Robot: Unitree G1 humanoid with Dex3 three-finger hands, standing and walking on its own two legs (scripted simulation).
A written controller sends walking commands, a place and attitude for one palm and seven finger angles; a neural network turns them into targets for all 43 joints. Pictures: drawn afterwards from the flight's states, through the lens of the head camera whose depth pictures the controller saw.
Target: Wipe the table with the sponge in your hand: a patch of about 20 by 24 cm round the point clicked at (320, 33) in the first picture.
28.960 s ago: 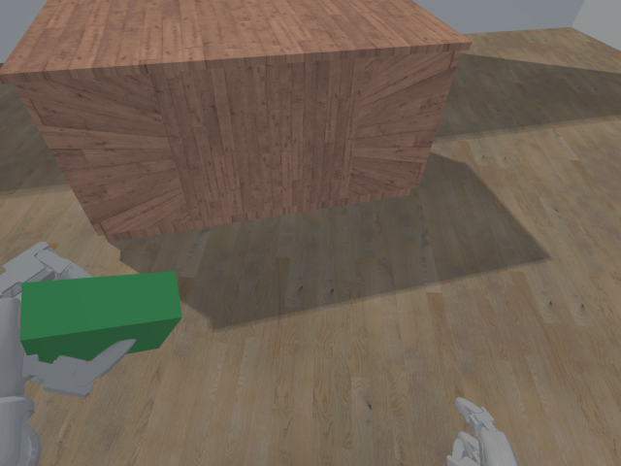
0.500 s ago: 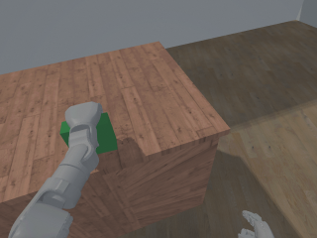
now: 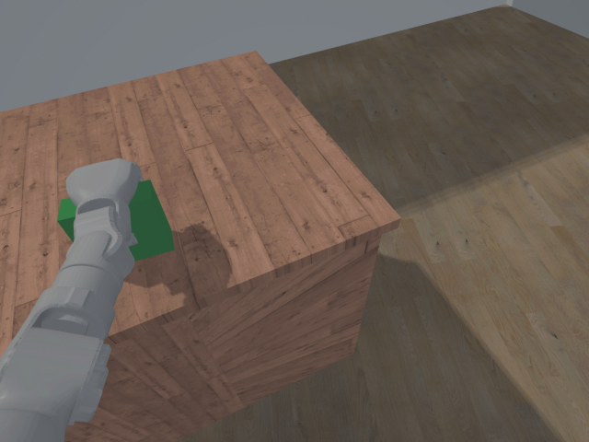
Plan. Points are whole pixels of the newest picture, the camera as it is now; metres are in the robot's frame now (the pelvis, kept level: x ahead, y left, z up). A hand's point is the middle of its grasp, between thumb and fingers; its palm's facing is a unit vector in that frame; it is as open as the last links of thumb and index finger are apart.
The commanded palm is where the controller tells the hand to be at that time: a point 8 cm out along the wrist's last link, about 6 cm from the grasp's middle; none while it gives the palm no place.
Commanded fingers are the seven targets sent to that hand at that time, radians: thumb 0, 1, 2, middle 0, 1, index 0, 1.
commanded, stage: wipe forward along the third lane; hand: left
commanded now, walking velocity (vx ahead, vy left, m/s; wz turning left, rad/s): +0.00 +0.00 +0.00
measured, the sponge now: (126, 235) +0.41 +0.28 +0.04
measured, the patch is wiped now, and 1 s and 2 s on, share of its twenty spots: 0.70 0.90 1.00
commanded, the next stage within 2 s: wipe back along the third lane in 0.94 s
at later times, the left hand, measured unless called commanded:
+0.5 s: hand (113, 190) +0.47 +0.30 +0.09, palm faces -0.09 +0.01 -1.00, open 8.9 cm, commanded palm +0.46 +0.29 +0.11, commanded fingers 0.00 0.10 1.30 -1.20 -1.60 -1.20 -1.60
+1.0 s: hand (111, 170) +0.52 +0.32 +0.09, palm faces -0.14 +0.01 -0.99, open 8.9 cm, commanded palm +0.52 +0.30 +0.11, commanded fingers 0.00 0.10 1.30 -1.20 -1.60 -1.20 -1.60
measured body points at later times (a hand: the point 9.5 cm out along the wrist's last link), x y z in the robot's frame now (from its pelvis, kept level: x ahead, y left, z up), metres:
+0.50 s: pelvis -0.01 +0.03 -0.01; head +0.05 +0.02 +0.44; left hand +0.47 +0.29 +0.14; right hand +0.03 -0.24 -0.14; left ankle -0.01 +0.14 -0.73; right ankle -0.01 -0.09 -0.73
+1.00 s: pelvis +0.01 +0.04 -0.01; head +0.10 +0.04 +0.43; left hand +0.52 +0.32 +0.14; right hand -0.01 -0.23 -0.14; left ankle -0.01 +0.14 -0.73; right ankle -0.01 -0.09 -0.73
